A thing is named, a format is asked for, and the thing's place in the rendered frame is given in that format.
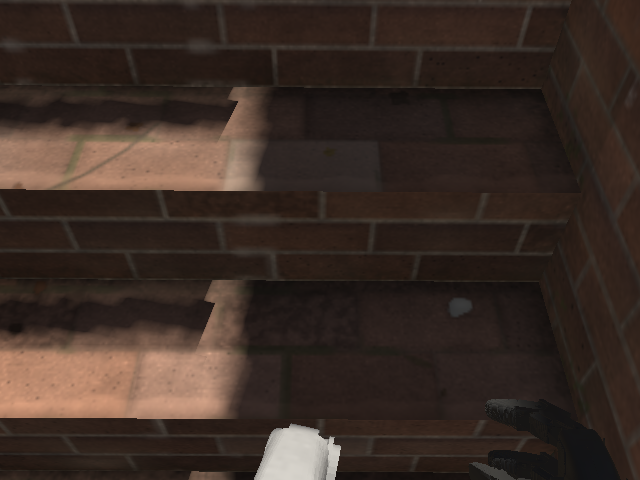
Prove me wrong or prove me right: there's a robot right hand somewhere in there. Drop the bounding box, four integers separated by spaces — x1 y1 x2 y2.
468 399 628 480

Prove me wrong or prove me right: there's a left robot thigh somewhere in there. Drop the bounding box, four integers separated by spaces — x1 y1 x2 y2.
254 423 341 480

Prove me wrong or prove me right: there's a left robot shin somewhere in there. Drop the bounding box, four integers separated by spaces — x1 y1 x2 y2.
263 428 282 456

